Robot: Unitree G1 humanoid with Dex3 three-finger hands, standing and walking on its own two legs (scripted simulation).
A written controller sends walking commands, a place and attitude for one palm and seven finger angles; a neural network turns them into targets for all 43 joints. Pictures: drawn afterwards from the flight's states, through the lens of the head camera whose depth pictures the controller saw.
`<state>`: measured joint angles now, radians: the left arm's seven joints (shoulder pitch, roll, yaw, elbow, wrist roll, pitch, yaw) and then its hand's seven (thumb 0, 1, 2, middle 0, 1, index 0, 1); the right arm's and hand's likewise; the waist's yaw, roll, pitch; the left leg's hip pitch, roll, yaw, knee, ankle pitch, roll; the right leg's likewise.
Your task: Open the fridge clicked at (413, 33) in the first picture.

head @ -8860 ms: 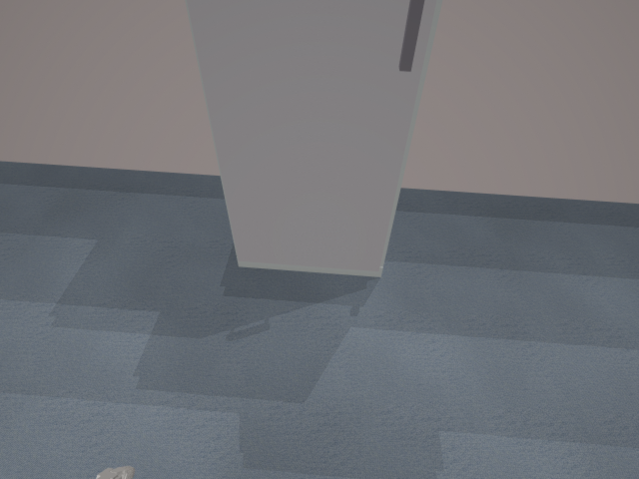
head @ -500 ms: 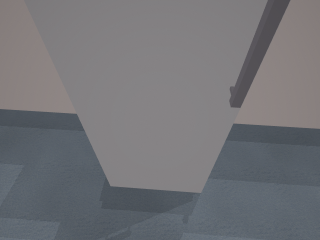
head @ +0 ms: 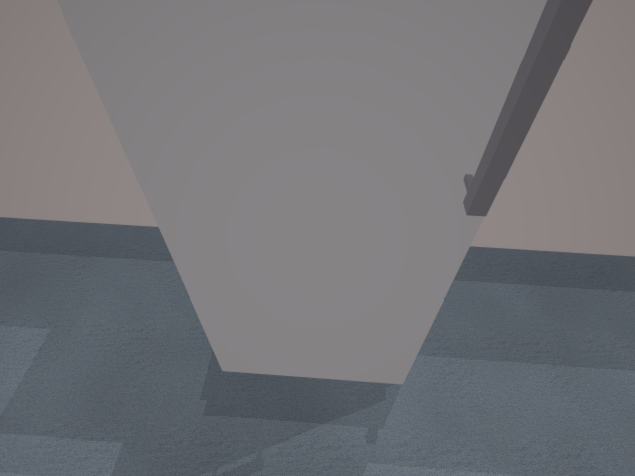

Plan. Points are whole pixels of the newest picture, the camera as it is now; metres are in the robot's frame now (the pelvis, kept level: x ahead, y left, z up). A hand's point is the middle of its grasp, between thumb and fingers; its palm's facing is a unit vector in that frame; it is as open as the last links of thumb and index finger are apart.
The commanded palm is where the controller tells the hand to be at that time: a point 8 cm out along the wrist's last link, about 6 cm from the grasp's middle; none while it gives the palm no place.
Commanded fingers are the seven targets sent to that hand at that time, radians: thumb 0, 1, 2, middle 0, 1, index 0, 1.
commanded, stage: raise the hand to about handle height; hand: right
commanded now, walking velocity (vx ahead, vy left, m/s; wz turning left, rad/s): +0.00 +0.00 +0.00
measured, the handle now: (515, 92) +0.46 -0.19 +0.27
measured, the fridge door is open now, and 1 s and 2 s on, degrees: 0 0 0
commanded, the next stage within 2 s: none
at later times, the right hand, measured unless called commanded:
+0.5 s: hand (485, 470) +0.15 -0.17 -0.01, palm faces +0.02 +1.00 +0.03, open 8.4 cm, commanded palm +0.12 -0.24 +0.01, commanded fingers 0.00 -0.41 -0.69 0.23 0.62 0.23 0.62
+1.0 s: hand (610, 394) +0.19 -0.25 +0.12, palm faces +0.14 +0.99 -0.07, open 11.5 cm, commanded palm +0.16 -0.28 +0.12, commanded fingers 0.00 0.17 -0.44 0.28 0.99 0.28 0.99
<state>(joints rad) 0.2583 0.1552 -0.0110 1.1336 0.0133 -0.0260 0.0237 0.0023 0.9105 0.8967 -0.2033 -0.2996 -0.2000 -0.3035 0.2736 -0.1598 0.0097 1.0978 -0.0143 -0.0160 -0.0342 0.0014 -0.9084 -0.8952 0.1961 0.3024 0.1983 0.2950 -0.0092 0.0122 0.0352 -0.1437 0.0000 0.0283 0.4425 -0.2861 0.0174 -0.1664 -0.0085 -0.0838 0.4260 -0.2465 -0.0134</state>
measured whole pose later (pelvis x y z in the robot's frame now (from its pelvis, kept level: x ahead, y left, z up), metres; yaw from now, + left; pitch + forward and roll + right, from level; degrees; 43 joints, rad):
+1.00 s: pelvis -0.03 +0.00 -0.02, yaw -2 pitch +1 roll +1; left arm 0.33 0.23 -0.06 0.61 -0.05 -0.29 0.07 0.01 0.90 0.90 -0.21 -0.30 -0.20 -0.30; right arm 0.29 -0.34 -0.37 -0.15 0.38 -0.09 0.28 0.00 -0.05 -0.53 0.26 0.85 0.26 0.84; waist -0.02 -0.04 -0.06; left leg -0.30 -0.01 0.07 0.62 -0.34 0.02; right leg -0.36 -0.03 -0.04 0.66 -0.32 -0.02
